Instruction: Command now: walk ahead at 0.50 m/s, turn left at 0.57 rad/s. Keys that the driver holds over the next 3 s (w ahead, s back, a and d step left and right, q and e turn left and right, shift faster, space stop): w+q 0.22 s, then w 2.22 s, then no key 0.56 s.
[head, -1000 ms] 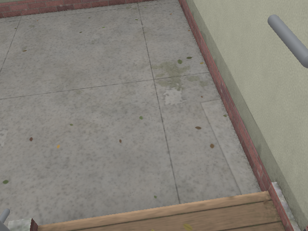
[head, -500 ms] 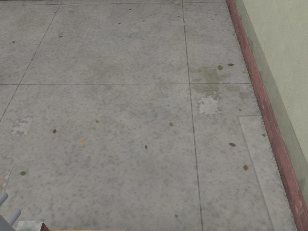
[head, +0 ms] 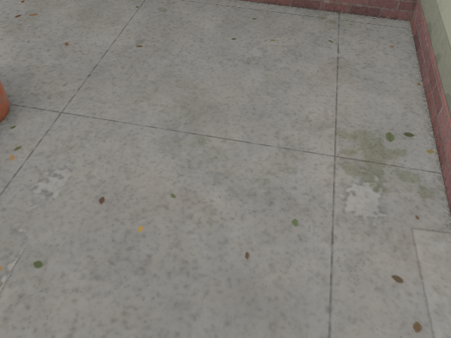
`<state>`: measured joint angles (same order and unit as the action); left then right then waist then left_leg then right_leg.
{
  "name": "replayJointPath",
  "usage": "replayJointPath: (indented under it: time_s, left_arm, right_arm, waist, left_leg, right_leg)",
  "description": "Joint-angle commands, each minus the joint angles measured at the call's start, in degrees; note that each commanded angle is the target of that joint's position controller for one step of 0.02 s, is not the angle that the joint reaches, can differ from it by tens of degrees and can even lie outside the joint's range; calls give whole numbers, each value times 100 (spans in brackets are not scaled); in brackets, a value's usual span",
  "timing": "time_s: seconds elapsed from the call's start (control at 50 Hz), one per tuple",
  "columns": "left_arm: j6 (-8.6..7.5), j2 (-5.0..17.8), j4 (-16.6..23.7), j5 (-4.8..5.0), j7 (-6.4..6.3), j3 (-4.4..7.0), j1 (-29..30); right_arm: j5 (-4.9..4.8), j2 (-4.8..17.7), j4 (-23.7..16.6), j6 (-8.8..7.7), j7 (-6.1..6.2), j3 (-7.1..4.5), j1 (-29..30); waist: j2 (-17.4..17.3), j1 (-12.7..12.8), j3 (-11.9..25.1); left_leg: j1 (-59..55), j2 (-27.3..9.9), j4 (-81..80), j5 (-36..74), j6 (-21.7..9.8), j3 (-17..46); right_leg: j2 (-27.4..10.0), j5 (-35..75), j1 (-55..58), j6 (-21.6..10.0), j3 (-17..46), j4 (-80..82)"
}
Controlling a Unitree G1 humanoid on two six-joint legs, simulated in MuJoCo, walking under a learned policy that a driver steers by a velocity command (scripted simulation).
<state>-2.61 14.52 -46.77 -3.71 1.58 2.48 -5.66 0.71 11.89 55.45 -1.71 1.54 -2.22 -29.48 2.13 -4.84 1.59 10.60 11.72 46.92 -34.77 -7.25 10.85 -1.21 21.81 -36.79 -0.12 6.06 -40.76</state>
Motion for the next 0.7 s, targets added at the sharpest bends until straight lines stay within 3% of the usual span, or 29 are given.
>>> replayJointPath:
  time_s: [0.02,0.08,0.1,0.12,0.14,0.16,0.18,0.2,0.22,0.24,0.26,0.28,0.3,0.32,0.34,0.36,0.38,0.4,0.42,0.44,0.46,0.48,0.5,0.52,0.56,0.6,0.66,0.68,0.7]
  left_arm:
    - [-196,64,628,174,-12,-48,693]
    - [-315,166,462,421,-159,-26,101]
    - [-336,245,219,476,-198,32,-546]
    - [-281,347,-48,383,-240,98,-1251]
    - [-195,591,-308,378,-251,192,-1992]
    - [-135,741,-274,249,-208,220,-2583]
    - [-108,555,-209,371,-74,203,-2895]
    - [-125,890,-219,391,-84,330,-2801]
    - [-155,572,-153,332,-191,274,-2375]
    - [-225,272,-122,202,-186,146,-2103]
    - [-272,298,-299,73,-162,105,-2184]
    - [-356,144,-374,96,-154,13,-1946]
    - [-432,200,-464,138,-138,36,-2009]
    - [-482,126,-431,258,-138,-11,-1766]
    - [-507,129,-486,352,-152,-48,-1767]
    - [-461,251,-644,356,-171,-23,-1997]
    - [-443,338,-750,341,-183,28,-2158]
    - [-439,430,-704,320,-183,43,-2108]
    - [-435,331,-746,381,-184,-3,-2202]
    - [-456,113,-1014,382,-251,-44,-2733]
    - [-473,23,-1039,306,-301,-86,-2911]
    - [-500,62,-1180,224,-334,-86,-3303]
    - [-520,94,-1304,174,-376,-89,-3619]
    - [-538,131,-1332,128,-404,-67,-3512]
    - [-505,40,-1216,126,-319,-129,-3080]
    - [-417,143,-1222,99,-223,-114,-3060]
    - [-272,62,-1474,16,-303,-124,-3399]
    - [-194,77,-1573,7,-266,-141,-3489]
    - [-154,173,-1674,-12,-243,-93,-3706]
  right_arm:
    - [124,713,-404,-49,45,-93,171]
    - [209,612,-196,1,204,-33,13]
    - [233,699,-121,38,205,-41,-57]
    - [155,840,-63,73,129,-88,-171]
    - [71,698,-42,39,38,-93,-329]
    - [-223,479,9,-1,37,-102,-1115]
    - [-232,622,-12,-8,189,-51,-1076]
    - [-92,822,-180,-3,216,-50,-585]
    - [130,946,-425,62,157,-109,535]
    - [281,931,-656,99,54,-140,1402]
    - [289,687,-667,155,-21,-118,1520]
    - [221,644,-461,156,-93,-171,1317]
    - [232,523,-294,171,-145,-162,1149]
    - [195,413,-469,132,-207,-133,1524]
    - [237,364,-456,104,-281,-126,1710]
    - [253,149,-331,150,-309,-63,1645]
    - [298,201,-125,186,-359,-95,1317]
    - [279,239,-49,199,-375,-115,1216]
    - [228,321,-156,174,-359,-145,1702]
    - [259,331,-284,77,-336,-148,2315]
    - [218,389,-465,-23,-322,-161,2907]
    - [270,392,-618,-115,-309,-138,3458]
    - [263,323,-806,-198,-326,-113,3837]
    - [280,299,-841,-268,-354,-67,3854]
    - [125,102,-911,-267,-426,45,4049]
    - [78,156,-834,-222,-452,56,3963]
    - [16,404,-727,-197,-353,17,3763]
    - [44,441,-636,-102,-343,13,3615]
    - [105,561,-411,-88,-280,-46,3000]
  waist:
    - [-695,-92,-782]
    - [-711,-96,-853]
    - [-337,158,-724]
    - [-31,420,-389]
    - [533,581,196]
    - [1290,458,1269]
    - [866,797,1738]
    - [1038,854,1541]
    - [509,906,648]
    - [-262,903,-388]
    - [-218,766,-807]
    - [-342,340,-1014]
    - [219,299,-923]
    - [282,152,-1000]
    - [503,242,-903]
    - [700,239,-610]
    - [723,138,-378]
    - [365,28,-340]
    - [144,180,-502]
    - [120,507,-701]
    - [0,739,-839]
    - [83,1075,-868]
    - [132,1211,-913]
    - [0,1068,-903]
    - [-97,1146,-897]
    - [-334,1208,-1230]
    - [-181,1339,-1612]
    - [43,1334,-1314]
    - [-187,1141,-1010]
  left_leg:
    - [1158,-888,-613,2047,-682,1621]
    - [356,-722,577,2485,-601,1670]
    - [335,-615,1456,2510,-571,1454]
    - [670,-455,2664,2276,-504,986]
    - [1841,-244,4170,439,-383,471]
    - [3669,-154,6492,-2101,-140,-102]
    - [4590,-523,7340,-1775,-131,-372]
    - [5234,-692,7703,-927,43,-875]
    - [5663,-855,7230,-46,180,-1089]
    - [5474,-1078,6266,661,157,-477]
    - [4996,-1127,5696,710,172,-331]
    - [4395,-1278,4048,1867,211,88]
    - [4055,-1180,3754,2186,274,-148]
    - [3286,-1166,2095,2968,418,-307]
    - [2825,-1051,1347,3482,450,-520]
    - [2379,-1043,1398,3650,413,-677]
    - [2537,-1148,1644,4124,328,-389]
    - [2685,-1077,1593,4431,253,-639]
    - [2715,-1105,1414,4430,212,-819]
    - [3661,-1270,992,4881,182,-294]
    - [4233,-1159,216,4982,214,-445]
    - [4592,-1117,20,4941,224,-544]
    - [4881,-1204,-192,4887,215,-518]
    - [4553,-1338,-706,5364,238,-371]
    - [2811,-1449,-1488,6300,241,-1016]
    - [2080,-1528,-1881,6488,218,-1187]
    - [2101,-1724,-2938,6005,248,-1085]
    - [1844,-1674,-3082,5356,217,-1158]
    - [1110,-1548,-3133,5086,143,-1334]
  right_leg:
    - [341,-216,887,68,-132,813]
    - [-104,193,1543,-36,314,2592]
    - [-163,322,2217,-37,233,3147]
    - [-169,183,3256,-37,-13,3129]
    - [-467,607,4862,-68,97,2243]
    - [-1594,2421,7115,-508,689,-185]
    - [-2123,1851,7423,-703,1112,-331]
    - [-2700,-937,6649,-1588,2153,723]
    - [-2570,-3314,5376,-1869,2637,1744]
    - [-2225,-3200,4032,-1790,2195,1929]
    - [-2045,-2418,2963,-1637,2097,1813]
    - [-1423,-1899,2194,-1121,1225,1762]
    - [-1203,-1539,1949,-979,935,1818]
    - [-826,-1782,1194,-916,364,2264]
    - [-835,-1254,1164,-949,338,2332]
    - [-916,-533,1315,-1008,308,2265]
    - [-1100,-237,1877,-1070,461,1956]
    - [-1048,-154,2068,-1020,375,1835]
    - [-1002,-194,2163,-974,315,1926]
    - [-889,-1002,3112,-993,535,1650]
    - [-633,-1752,3629,-1023,425,1465]
    - [-674,-1889,4140,-1115,610,1348]
    - [-817,-1780,4441,-1187,762,1160]
    - [-783,-1938,4268,-1092,614,1033]
    - [-627,-3037,2885,-982,343,1185]
    - [-620,-3238,2414,-1012,433,1135]
    - [-549,-2601,3422,-990,352,361]
    - [-416,-1767,3870,-996,108,-232]
    - [-457,-823,3891,-1013,108,-1038]
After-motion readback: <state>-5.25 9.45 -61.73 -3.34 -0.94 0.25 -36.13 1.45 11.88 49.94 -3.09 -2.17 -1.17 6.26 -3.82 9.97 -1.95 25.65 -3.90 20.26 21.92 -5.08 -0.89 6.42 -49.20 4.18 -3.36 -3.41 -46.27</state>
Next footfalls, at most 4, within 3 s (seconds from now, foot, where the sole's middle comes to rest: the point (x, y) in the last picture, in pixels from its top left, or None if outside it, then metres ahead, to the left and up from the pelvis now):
0.12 right None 0.22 -0.12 -0.89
0.74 left None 0.58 0.15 -1.05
1.18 right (199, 280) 0.89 0.02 -1.05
1.72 left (139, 235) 1.12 0.27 -1.05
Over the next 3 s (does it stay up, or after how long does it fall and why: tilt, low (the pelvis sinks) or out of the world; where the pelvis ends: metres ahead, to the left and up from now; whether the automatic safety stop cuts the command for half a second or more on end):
stays up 1.49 0.26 -0.28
